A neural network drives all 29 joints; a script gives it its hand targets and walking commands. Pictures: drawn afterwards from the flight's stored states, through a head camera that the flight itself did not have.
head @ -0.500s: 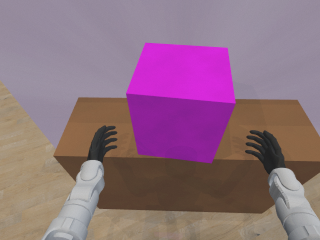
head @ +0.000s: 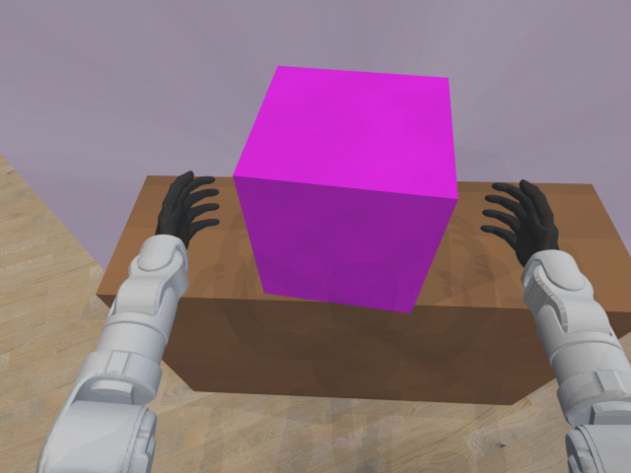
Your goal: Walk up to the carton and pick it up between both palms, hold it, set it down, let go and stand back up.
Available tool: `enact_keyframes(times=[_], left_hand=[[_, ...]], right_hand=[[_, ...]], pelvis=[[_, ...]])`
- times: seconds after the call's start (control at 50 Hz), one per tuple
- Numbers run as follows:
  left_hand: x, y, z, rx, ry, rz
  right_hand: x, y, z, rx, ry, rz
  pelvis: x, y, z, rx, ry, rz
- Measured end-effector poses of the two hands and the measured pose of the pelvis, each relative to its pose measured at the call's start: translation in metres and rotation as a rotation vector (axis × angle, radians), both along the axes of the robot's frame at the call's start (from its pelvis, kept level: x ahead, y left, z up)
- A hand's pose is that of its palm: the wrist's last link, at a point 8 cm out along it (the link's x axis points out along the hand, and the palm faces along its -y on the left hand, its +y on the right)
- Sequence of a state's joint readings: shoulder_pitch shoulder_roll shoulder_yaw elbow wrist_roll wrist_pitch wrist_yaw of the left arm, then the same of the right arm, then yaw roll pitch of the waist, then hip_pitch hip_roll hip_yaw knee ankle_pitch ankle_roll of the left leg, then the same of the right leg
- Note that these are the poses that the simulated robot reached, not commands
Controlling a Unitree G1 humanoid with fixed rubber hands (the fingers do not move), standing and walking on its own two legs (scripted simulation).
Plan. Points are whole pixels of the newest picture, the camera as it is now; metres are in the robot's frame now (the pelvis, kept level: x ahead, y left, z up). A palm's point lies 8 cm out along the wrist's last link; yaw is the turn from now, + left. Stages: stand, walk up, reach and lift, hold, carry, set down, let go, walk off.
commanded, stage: reach and lift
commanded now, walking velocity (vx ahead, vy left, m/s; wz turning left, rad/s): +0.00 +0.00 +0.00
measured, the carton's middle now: (347, 195) +0.50 -0.02 +0.01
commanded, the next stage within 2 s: none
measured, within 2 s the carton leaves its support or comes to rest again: neither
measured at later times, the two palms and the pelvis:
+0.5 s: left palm (171, 166) +0.44 +0.21 +0.14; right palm (550, 182) +0.42 -0.25 +0.13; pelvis +0.01 +0.00 +0.00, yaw +0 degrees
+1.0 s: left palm (175, 114) +0.48 +0.20 +0.18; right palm (548, 127) +0.46 -0.25 +0.17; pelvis +0.00 +0.00 +0.00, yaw +0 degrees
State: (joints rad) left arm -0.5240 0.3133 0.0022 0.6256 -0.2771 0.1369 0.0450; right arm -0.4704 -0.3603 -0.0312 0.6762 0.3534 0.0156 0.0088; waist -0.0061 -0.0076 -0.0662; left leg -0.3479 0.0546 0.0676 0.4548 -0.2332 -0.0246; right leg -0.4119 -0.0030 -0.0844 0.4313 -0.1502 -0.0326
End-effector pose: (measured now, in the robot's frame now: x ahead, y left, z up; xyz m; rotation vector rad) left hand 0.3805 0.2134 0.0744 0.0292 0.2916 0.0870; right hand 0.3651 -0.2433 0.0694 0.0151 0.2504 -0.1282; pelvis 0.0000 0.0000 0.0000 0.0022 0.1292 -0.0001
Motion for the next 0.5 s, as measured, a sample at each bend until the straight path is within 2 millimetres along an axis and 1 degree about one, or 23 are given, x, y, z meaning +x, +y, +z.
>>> enact_keyframes(times=[0.12, 0.22, 0.36, 0.5], left_hand=[[0.015, 0.002, 0.019, 0.004, 0.004, -0.001], [0.026, 0.002, 0.034, 0.004, 0.002, -0.002], [0.041, 0.002, 0.049, 0.007, 0.007, -0.001], [0.055, -0.003, 0.064, 0.014, 0.013, -0.009]], right_hand=[[0.016, -0.003, 0.018, 0.000, -0.007, -0.008], [0.025, -0.007, 0.032, -0.002, -0.008, -0.016], [0.037, -0.009, 0.047, 0.002, -0.003, -0.021], [0.050, -0.008, 0.060, 0.011, 0.001, -0.022]], pelvis=[[0.002, -0.002, 0.001, -0.003, 0.009, 0.003], [0.004, -0.003, 0.002, -0.005, 0.014, 0.004], [0.006, -0.002, 0.002, -0.007, 0.034, 0.003], [0.006, 0.000, 0.001, -0.010, 0.062, 0.002]])
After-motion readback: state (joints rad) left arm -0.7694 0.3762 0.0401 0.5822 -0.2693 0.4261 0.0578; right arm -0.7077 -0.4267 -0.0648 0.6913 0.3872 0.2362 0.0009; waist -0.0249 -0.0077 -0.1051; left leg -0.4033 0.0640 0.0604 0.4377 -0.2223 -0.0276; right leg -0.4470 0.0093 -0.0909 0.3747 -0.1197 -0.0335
